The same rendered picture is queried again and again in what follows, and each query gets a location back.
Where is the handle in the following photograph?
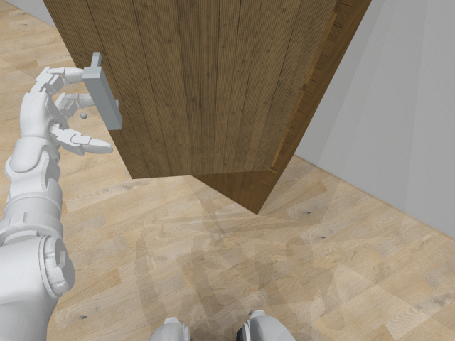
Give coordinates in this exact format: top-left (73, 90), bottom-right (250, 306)
top-left (82, 52), bottom-right (122, 130)

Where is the robot left forearm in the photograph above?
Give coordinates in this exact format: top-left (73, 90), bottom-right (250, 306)
top-left (0, 136), bottom-right (63, 247)

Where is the right robot thigh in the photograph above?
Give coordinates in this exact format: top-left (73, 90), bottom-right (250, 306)
top-left (242, 315), bottom-right (296, 341)

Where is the robot left hand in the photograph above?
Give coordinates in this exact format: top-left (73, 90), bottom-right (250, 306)
top-left (19, 67), bottom-right (113, 156)

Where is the robot right shin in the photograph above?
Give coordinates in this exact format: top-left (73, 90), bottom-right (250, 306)
top-left (249, 310), bottom-right (265, 320)

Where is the left robot upper arm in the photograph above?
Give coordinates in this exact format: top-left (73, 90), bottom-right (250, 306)
top-left (0, 235), bottom-right (75, 341)

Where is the cupboard door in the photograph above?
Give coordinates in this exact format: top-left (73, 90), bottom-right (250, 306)
top-left (43, 0), bottom-right (337, 179)

